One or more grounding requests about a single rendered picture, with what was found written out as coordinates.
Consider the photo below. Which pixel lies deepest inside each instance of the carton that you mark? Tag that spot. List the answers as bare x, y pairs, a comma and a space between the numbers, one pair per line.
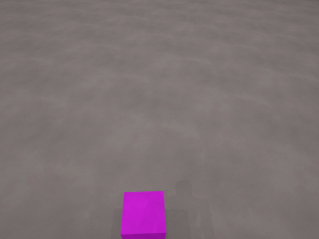
143, 215

